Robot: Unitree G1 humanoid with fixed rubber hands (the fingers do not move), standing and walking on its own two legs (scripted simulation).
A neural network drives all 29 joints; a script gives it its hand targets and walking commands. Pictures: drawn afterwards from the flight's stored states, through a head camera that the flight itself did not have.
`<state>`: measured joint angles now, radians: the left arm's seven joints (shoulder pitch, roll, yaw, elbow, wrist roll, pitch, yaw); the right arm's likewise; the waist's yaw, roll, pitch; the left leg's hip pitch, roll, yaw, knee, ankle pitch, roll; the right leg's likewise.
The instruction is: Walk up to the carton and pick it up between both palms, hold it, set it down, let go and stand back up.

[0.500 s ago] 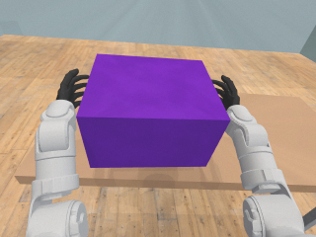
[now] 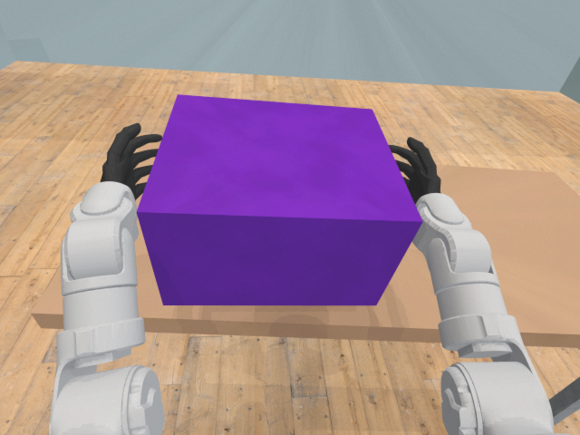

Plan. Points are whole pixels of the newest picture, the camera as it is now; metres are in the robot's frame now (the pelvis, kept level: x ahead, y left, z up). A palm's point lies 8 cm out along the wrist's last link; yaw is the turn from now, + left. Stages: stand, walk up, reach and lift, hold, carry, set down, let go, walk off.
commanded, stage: hold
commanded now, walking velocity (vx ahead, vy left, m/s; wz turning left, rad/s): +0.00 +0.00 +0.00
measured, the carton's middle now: (276, 199) +0.40 +0.01 +0.17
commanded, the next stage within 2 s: none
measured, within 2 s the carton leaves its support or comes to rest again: neither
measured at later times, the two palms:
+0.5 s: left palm (123, 183) +0.37 +0.20 +0.21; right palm (419, 192) +0.37 -0.19 +0.21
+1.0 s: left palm (120, 184) +0.36 +0.20 +0.21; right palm (420, 194) +0.36 -0.19 +0.21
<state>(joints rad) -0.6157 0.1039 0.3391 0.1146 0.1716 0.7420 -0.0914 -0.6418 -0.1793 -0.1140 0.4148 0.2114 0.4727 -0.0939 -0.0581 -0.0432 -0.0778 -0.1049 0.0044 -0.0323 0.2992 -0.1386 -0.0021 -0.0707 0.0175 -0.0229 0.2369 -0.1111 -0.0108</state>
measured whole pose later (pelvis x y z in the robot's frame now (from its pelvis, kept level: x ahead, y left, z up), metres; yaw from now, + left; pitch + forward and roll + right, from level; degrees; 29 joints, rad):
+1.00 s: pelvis +0.00 +0.00 +0.00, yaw +0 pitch -3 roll -1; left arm -0.62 0.11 0.33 0.13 0.17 0.73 -0.09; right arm -0.64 -0.18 -0.12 0.42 0.21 0.46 -0.09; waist -0.06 -0.04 -0.08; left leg -0.11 0.00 -0.03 0.30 -0.14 0.00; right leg -0.07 0.02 -0.02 0.24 -0.11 -0.01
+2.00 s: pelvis +0.01 +0.00 +0.00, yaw +0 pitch -3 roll -1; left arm -0.61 0.11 0.33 0.12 0.18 0.73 -0.09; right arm -0.65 -0.19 -0.11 0.43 0.22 0.45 -0.09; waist -0.06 -0.04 -0.08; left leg -0.10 0.00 -0.03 0.30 -0.14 0.00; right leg -0.06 0.02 -0.02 0.23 -0.12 -0.01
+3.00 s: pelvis +0.00 +0.00 +0.00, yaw +0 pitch -3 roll -1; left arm -0.61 0.10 0.33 0.13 0.18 0.73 -0.09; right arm -0.65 -0.19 -0.11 0.44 0.22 0.46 -0.09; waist -0.06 -0.04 -0.08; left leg -0.10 0.00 -0.03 0.30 -0.14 0.00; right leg -0.06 0.02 -0.01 0.23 -0.12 -0.01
